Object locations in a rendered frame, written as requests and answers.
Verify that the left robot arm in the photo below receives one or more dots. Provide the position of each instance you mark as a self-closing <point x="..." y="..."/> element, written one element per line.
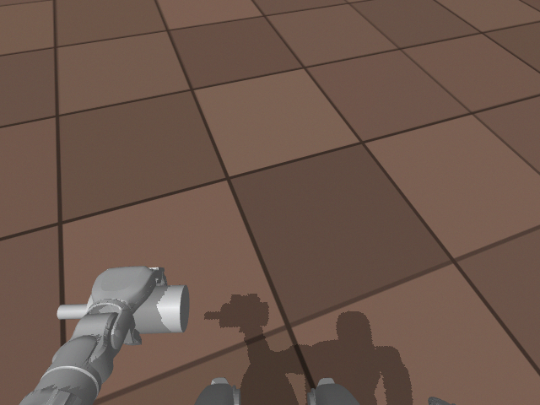
<point x="85" y="362"/>

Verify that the left robot hand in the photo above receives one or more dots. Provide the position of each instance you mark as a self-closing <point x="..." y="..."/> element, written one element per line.
<point x="131" y="286"/>

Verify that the bottle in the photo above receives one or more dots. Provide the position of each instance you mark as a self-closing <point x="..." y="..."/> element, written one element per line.
<point x="166" y="310"/>

